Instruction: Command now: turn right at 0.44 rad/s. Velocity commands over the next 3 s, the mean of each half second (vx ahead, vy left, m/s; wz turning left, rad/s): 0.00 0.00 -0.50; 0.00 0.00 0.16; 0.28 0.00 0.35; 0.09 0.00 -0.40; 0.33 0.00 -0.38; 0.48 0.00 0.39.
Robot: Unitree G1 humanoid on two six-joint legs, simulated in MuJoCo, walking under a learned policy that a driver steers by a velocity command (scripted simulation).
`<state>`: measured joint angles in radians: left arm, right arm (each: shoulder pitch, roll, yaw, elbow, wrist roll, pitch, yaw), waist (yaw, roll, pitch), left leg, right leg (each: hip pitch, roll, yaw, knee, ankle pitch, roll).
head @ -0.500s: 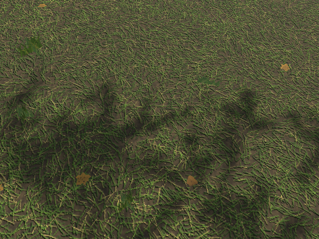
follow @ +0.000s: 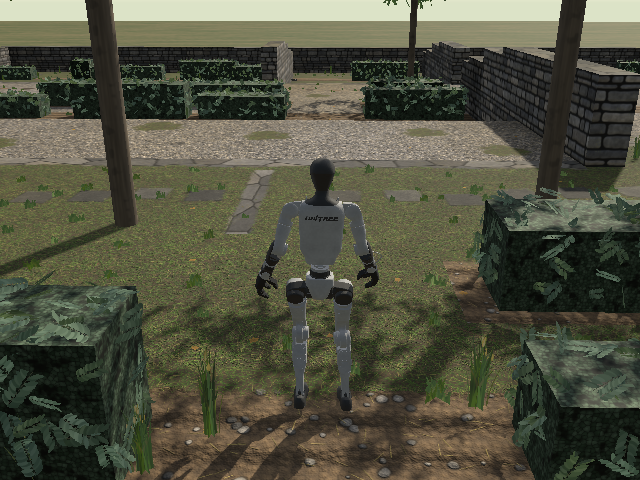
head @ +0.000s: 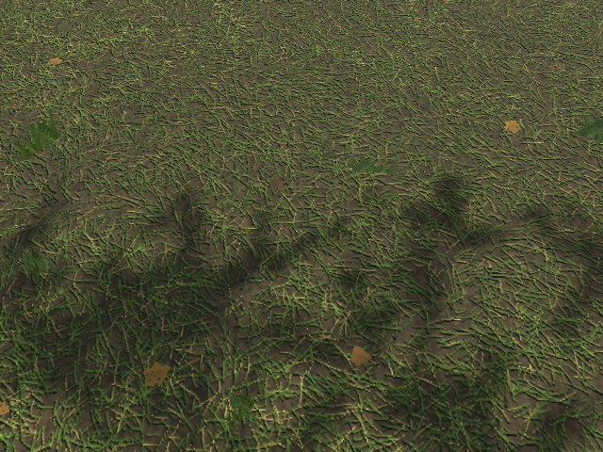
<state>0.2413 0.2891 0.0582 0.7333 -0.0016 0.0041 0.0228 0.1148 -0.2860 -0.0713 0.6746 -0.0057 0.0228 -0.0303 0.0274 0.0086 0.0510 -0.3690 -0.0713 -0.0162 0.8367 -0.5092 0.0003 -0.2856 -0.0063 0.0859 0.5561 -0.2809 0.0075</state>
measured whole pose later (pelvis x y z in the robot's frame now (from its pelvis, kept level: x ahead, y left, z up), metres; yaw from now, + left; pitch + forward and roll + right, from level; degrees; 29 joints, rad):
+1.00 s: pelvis -0.02 +0.01 +0.00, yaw -7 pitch +1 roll -1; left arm 0.11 0.29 0.07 0.71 0.01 0.02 0.03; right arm 0.20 -0.32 -0.08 0.72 0.02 0.08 0.01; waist -0.01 0.00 0.07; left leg -0.41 0.06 0.04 0.87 -0.46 -0.07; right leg -0.21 -0.06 -0.17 0.48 -0.27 0.00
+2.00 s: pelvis +0.27 +0.08 -0.01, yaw -12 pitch +2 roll -1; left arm 0.16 0.32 0.08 0.70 -0.02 0.04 0.02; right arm 0.20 -0.28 -0.04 0.64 0.00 -0.02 -0.03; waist 0.03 -0.01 0.03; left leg -0.37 -0.01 -0.10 0.56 -0.24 -0.04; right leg -0.41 0.13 0.18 0.55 -0.18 -0.02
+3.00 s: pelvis +0.63 -0.06 -0.02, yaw -8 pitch +1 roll +0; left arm 0.34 0.29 0.06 0.84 -0.01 -0.06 0.02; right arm 0.09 -0.29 -0.06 0.59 0.02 -0.04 0.05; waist 0.03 0.01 0.08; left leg -0.52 -0.07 0.06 0.65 -0.16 0.11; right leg -0.10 -0.04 -0.11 0.99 -0.48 0.01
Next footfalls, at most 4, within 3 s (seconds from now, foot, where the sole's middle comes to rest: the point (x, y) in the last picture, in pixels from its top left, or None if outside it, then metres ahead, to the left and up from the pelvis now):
0.14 left None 0.04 0.12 -0.77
0.62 right None -0.01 -0.12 -0.77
1.08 left None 0.02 0.13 -0.77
1.58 right None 0.36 -0.04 -0.77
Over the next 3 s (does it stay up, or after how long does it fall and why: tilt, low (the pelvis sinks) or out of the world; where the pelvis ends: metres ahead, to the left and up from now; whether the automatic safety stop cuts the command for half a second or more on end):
stays up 0.63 -0.06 -0.02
